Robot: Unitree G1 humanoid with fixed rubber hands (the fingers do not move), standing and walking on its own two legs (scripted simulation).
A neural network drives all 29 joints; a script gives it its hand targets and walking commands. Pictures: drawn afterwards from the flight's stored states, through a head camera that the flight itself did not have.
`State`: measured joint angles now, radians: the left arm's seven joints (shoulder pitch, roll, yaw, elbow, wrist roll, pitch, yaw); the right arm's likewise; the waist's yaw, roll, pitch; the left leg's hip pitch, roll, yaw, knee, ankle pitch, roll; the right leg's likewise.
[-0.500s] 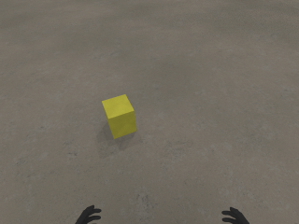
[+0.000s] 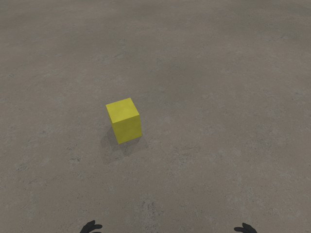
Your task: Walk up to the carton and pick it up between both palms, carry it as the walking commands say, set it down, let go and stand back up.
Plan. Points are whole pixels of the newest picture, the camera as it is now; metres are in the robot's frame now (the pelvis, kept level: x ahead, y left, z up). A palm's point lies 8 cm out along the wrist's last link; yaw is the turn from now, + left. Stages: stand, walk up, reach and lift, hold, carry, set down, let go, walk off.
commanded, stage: stand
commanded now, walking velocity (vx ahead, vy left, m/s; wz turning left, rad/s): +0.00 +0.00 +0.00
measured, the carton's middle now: (124, 120) +1.07 +0.31 -0.63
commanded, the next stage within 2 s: walk up in 0.48 s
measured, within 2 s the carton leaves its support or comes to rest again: neither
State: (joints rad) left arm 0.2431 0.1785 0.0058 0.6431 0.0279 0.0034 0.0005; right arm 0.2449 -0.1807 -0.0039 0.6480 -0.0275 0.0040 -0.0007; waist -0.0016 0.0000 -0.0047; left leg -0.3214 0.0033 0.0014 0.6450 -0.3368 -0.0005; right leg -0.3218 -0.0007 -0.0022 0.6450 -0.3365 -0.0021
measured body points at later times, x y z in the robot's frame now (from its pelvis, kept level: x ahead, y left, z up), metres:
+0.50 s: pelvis +0.00 +0.00 +0.00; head +0.01 +0.00 +0.45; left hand +0.13 +0.23 -0.11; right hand +0.12 -0.23 -0.11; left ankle +0.00 +0.12 -0.72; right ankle +0.00 -0.12 -0.72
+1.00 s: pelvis +0.05 +0.07 +0.00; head +0.05 +0.09 +0.44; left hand +0.05 +0.36 -0.14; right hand +0.22 -0.18 -0.09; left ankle +0.04 +0.17 -0.73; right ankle +0.00 -0.11 -0.70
